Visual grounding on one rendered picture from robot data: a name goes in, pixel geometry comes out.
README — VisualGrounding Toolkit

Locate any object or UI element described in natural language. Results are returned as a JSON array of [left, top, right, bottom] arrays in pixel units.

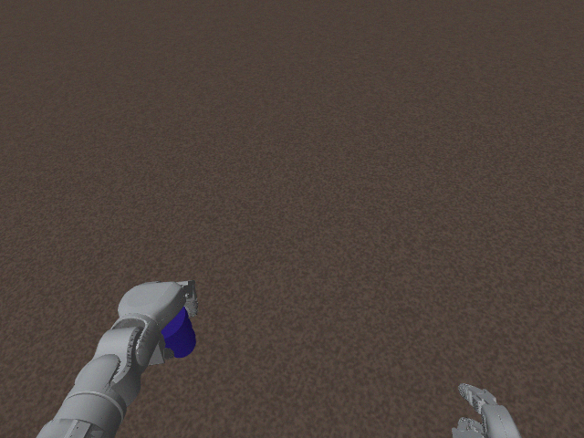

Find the left robot hand
[[118, 280, 198, 366]]

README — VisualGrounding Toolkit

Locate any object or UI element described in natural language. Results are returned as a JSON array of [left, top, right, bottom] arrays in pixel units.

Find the cup
[[161, 306, 196, 358]]

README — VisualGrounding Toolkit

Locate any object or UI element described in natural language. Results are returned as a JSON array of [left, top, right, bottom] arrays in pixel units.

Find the left robot arm
[[36, 313, 161, 438]]

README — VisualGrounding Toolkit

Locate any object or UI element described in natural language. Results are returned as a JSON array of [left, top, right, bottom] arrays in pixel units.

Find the right robot hand
[[452, 383, 522, 438]]

